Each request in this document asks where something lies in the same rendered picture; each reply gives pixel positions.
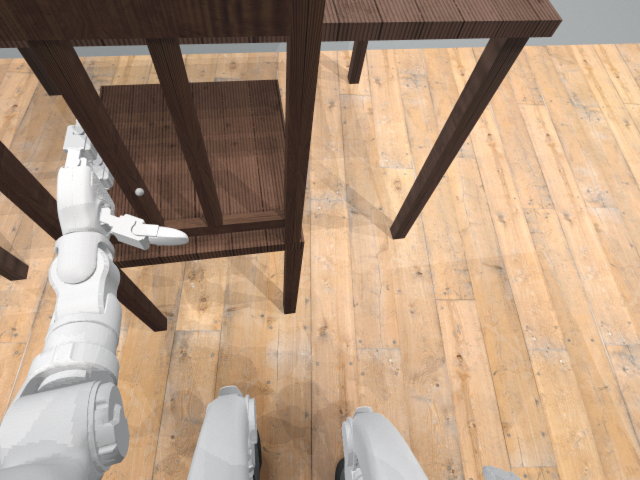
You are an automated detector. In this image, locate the table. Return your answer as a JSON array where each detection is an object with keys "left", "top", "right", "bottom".
[{"left": 0, "top": 0, "right": 562, "bottom": 281}]

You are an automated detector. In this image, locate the chair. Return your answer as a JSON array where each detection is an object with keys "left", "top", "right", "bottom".
[{"left": 0, "top": 0, "right": 325, "bottom": 332}]

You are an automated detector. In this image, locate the robot thigh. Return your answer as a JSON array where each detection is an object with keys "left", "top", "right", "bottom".
[
  {"left": 187, "top": 393, "right": 257, "bottom": 480},
  {"left": 342, "top": 412, "right": 428, "bottom": 480}
]

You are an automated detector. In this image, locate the robot left upper arm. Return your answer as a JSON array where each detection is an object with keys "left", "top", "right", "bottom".
[{"left": 0, "top": 380, "right": 130, "bottom": 480}]

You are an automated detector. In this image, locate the robot left thigh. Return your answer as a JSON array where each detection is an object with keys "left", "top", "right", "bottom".
[{"left": 187, "top": 393, "right": 257, "bottom": 480}]

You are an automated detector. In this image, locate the robot left hand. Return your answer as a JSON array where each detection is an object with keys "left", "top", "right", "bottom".
[{"left": 57, "top": 119, "right": 189, "bottom": 250}]

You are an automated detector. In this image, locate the robot right thigh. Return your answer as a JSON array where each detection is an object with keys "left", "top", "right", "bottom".
[{"left": 342, "top": 412, "right": 428, "bottom": 480}]

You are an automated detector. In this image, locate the robot left forearm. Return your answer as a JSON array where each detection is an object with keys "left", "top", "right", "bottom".
[{"left": 0, "top": 231, "right": 122, "bottom": 470}]

